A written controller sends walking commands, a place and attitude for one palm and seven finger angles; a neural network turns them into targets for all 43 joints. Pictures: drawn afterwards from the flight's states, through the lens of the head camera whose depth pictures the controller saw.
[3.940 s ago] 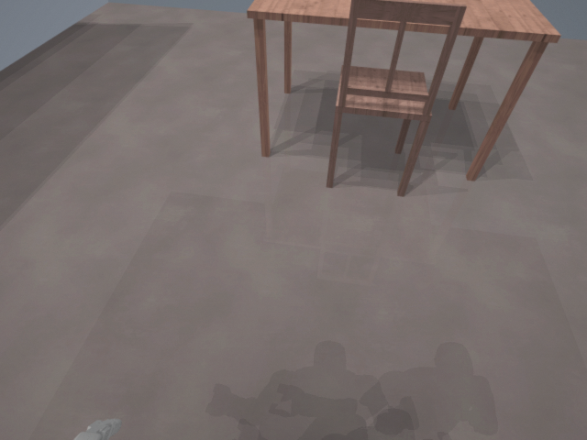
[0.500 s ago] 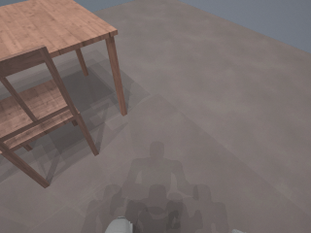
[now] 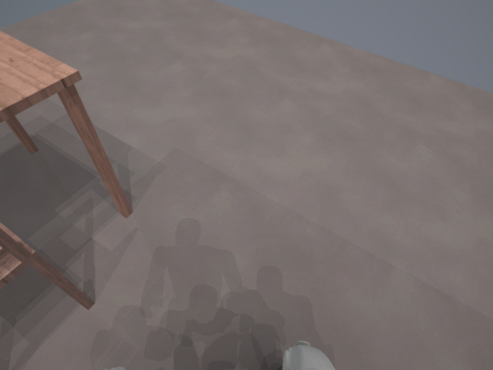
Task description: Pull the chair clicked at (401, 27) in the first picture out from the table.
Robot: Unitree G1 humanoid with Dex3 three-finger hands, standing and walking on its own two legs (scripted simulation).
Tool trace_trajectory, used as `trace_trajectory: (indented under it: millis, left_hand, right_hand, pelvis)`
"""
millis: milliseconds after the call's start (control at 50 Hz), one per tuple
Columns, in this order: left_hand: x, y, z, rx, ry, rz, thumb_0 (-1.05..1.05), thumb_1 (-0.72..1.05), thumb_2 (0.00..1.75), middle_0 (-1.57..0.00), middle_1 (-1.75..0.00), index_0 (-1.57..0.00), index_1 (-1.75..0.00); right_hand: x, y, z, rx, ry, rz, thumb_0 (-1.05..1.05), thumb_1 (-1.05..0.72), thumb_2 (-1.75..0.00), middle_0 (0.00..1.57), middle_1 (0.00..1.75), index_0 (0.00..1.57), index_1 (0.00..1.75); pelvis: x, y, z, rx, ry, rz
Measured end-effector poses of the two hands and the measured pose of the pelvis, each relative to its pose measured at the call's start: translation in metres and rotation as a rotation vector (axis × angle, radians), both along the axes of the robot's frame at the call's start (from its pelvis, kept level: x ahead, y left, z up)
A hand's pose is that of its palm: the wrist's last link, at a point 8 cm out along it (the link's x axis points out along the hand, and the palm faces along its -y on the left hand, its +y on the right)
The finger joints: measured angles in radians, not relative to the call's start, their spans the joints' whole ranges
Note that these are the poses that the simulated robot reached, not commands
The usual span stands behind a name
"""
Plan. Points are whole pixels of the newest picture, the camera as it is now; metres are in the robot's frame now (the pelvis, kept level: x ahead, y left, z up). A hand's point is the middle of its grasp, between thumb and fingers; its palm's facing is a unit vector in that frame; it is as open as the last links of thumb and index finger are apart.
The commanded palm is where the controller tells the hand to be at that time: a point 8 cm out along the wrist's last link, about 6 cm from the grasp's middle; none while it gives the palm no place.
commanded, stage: turn to face it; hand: left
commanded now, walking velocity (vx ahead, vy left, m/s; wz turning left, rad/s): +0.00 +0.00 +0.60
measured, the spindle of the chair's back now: out of the picture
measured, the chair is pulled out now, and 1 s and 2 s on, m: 0.00 0.00 0.00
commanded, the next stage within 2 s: take the last steps up to it in 1.74 s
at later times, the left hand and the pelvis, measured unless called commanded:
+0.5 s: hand out of the picture +0.10 +0.20 -0.20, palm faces +0.27 -0.95 -0.14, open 7.4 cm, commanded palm none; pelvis +0.04 +0.01 -0.03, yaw +14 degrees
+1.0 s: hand out of the picture +0.01 +0.22 -0.16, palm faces +0.51 -0.82 -0.26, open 7.4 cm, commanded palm none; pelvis +0.02 -0.02 +0.00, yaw +29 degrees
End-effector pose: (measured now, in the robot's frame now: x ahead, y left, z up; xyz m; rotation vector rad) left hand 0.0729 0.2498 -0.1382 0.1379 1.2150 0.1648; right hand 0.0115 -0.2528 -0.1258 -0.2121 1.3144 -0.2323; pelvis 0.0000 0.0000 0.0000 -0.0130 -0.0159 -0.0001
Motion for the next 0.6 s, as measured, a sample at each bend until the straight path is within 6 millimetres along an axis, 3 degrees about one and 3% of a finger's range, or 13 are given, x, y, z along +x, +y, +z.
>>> trace_trajectory:
  millis: [100,160,220,340,460,520,600]
  left_hand:
    - [0.077,-0.025,0.0,0.062,-0.102,-0.102,0.01,0.91,0.9,-0.2,-0.3,-0.19,-0.3]
    - [0.097,-0.042,0.006,0.055,-0.143,-0.112,0.0,0.91,0.9,-0.2,-0.3,-0.19,-0.3]
    - [0.1,-0.053,0.012,0.037,-0.166,-0.076,0.0,0.91,0.9,-0.2,-0.3,-0.2,-0.3]
    - [0.076,-0.052,0.007,-0.006,-0.148,0.02,0.0,0.91,0.9,-0.2,-0.3,-0.2,-0.3]
    - [0.028,-0.017,-0.024,-0.039,-0.106,0.167,0.01,0.9,0.9,-0.2,-0.3,-0.2,-0.3]
    - [-0.004,0.005,-0.036,-0.036,-0.041,0.227,0.01,0.91,0.9,-0.2,-0.3,-0.2,-0.3]
    - [-0.041,0.025,-0.027,-0.017,0.031,0.289,0.01,0.91,0.9,-0.2,-0.3,-0.2,-0.3]
  right_hand:
    - [-0.025,-0.012,-0.029,0.059,0.13,-0.084,0.0,-0.92,-0.9,0.19,0.3,0.2,0.3]
    - [-0.024,-0.009,-0.037,0.095,0.187,-0.09,0.0,-0.92,-0.9,0.19,0.3,0.2,0.3]
    - [-0.007,-0.002,-0.035,0.124,0.19,-0.056,0.01,-0.91,-0.9,0.19,0.3,0.2,0.3]
    - [0.05,0.011,-0.026,0.132,0.079,0.042,0.01,-0.91,-0.9,0.19,0.3,0.2,0.3]
    - [0.103,0.02,-0.017,0.042,-0.028,0.178,0.01,-0.92,-0.9,0.2,0.3,0.2,0.3]
    - [0.117,0.025,-0.01,0.0,-0.063,0.227,0.01,-0.92,-0.9,0.19,0.3,0.2,0.3]
    - [0.125,0.032,0.006,-0.03,-0.061,0.279,0.0,-0.91,-0.9,0.19,0.3,0.2,0.3]
  pelvis:
    - [0.033,-0.021,-0.018,0.025,0.009,-0.004]
    - [0.042,-0.026,-0.017,0.012,0.001,0.031]
    - [0.047,-0.028,-0.011,0.018,-0.008,0.064]
    - [0.047,-0.022,-0.007,0.011,-0.013,0.135]
    - [0.041,0.0,-0.021,-0.033,-0.016,0.218]
    - [0.036,0.009,-0.024,-0.034,-0.01,0.241]
    - [0.031,0.016,-0.011,-0.04,0.01,0.281]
